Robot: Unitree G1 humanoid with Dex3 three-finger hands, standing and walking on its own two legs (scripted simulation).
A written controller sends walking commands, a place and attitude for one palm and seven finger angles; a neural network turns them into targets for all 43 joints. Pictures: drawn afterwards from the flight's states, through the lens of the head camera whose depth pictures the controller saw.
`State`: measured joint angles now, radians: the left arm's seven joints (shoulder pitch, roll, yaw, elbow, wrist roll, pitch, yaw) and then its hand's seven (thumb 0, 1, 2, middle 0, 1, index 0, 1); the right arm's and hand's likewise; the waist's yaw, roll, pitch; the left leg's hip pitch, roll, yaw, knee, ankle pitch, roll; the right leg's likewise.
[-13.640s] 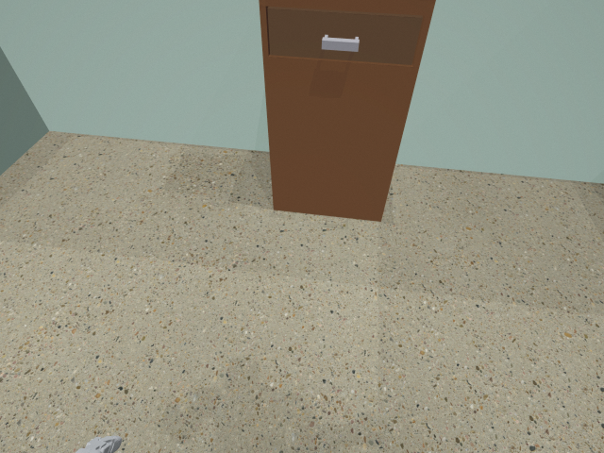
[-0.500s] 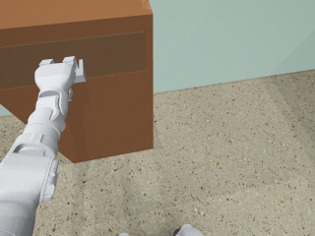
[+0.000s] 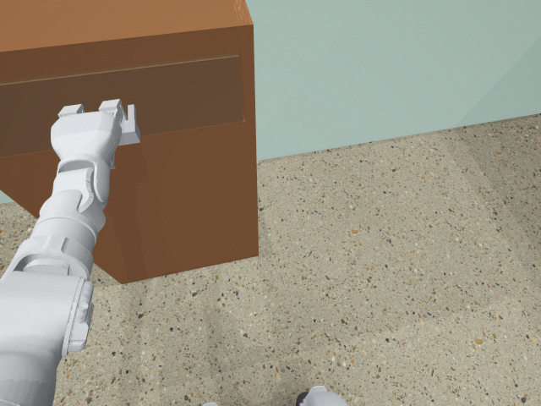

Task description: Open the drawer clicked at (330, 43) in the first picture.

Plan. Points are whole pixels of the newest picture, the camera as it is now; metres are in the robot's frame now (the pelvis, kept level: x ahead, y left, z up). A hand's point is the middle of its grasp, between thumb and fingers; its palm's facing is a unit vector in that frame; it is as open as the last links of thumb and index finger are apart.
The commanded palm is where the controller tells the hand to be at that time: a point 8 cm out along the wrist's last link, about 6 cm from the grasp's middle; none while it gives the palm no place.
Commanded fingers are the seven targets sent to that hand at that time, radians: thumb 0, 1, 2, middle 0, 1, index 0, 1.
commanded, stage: pull the drawer open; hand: left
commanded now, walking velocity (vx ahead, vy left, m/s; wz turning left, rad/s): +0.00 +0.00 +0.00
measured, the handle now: (101, 125) +0.55 +0.24 +0.06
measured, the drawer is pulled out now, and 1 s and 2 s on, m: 0.00 0.13 0.24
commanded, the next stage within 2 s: none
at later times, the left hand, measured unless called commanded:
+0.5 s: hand (104, 189) +0.44 +0.22 +0.04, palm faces +0.01 -0.03 -1.00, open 6.0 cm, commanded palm +0.39 +0.23 +0.09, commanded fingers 0.00 0.90 0.90 -0.40 -1.35 -0.40 -1.35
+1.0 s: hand (103, 230) +0.37 +0.21 +0.04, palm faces +0.01 -0.04 -1.00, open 5.9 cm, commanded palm +0.33 +0.22 +0.09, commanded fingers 0.00 0.90 0.90 -0.40 -1.35 -0.40 -1.35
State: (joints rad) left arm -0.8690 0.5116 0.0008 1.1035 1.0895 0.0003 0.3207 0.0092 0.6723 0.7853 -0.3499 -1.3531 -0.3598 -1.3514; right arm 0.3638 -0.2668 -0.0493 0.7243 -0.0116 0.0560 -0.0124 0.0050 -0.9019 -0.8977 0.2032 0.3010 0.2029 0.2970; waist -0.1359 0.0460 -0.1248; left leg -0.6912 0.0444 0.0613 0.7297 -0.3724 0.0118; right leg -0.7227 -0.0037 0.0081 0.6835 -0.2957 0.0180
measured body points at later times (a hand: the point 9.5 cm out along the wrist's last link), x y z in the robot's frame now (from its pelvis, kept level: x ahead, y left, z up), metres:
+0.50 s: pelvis +0.02 +0.00 +0.01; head +0.09 -0.01 +0.46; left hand +0.43 +0.22 +0.09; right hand +0.12 -0.26 -0.12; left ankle -0.03 +0.11 -0.71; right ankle +0.01 -0.13 -0.71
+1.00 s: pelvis +0.02 -0.01 +0.02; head +0.05 -0.04 +0.46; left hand +0.36 +0.21 +0.09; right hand +0.16 -0.26 -0.11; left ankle -0.03 +0.11 -0.71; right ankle +0.01 -0.13 -0.71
